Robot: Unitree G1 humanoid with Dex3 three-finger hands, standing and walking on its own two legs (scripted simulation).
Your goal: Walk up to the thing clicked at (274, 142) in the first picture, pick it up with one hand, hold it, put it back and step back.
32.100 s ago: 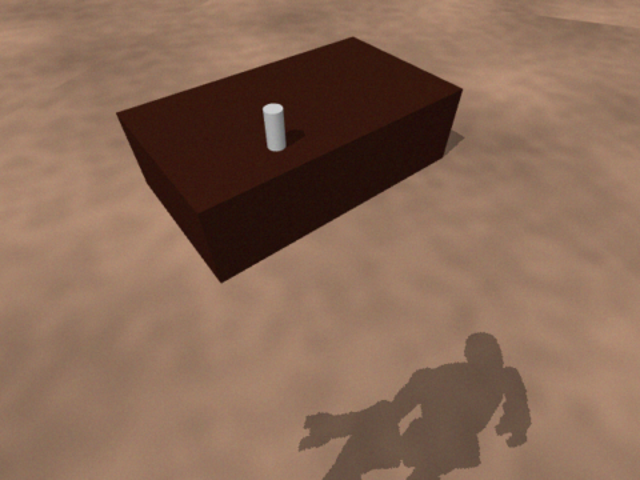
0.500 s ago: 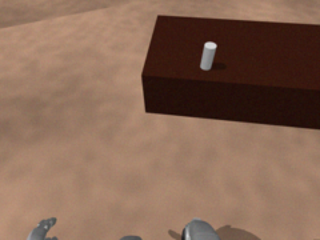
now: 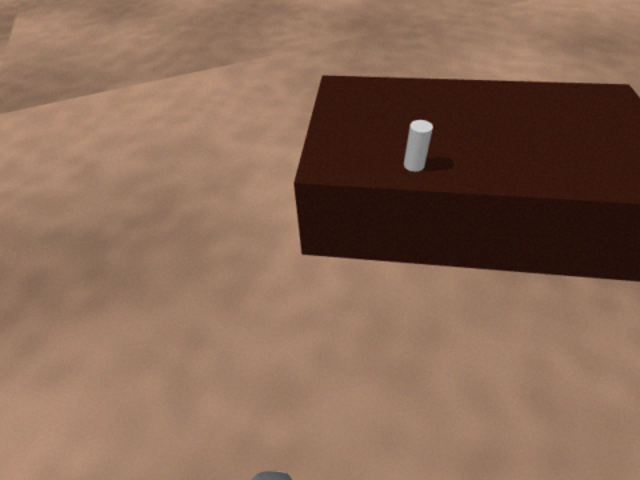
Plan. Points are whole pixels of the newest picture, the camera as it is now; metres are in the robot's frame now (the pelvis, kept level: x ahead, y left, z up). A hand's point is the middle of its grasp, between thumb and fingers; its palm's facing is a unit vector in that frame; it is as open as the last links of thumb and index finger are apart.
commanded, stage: step back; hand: right
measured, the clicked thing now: (417, 146) +1.15 -0.25 -0.30
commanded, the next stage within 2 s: stand in 0.58 s
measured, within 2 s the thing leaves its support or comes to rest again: neither
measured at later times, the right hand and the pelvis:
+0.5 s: hand out of the picture +0.14 -0.25 -0.16, palm faces +0.03 +0.93 -0.38, open 7.4 cm; pelvis +0.05 +0.01 -0.01, yaw -2 degrees
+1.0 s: hand out of the picture +0.14 -0.25 -0.15, palm faces +0.01 +0.95 -0.32, open 7.4 cm; pelvis +0.05 +0.00 +0.01, yaw -2 degrees
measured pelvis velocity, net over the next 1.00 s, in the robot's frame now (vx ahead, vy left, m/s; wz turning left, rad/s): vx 0.05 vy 0.00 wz -0.03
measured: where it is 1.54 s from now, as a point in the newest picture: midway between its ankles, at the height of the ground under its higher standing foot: outside the picture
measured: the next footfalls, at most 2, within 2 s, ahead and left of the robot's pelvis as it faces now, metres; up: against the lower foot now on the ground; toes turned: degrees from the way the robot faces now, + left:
left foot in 0.06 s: +0.10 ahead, +0.15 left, +0.00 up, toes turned +0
right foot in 0.38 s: +0.08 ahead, -0.12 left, +0.00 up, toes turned -2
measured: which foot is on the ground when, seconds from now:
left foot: up 0.00-0.04, down 0.06-1.00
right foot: down 0.00-0.12, up 0.14-0.36, down 0.38-1.00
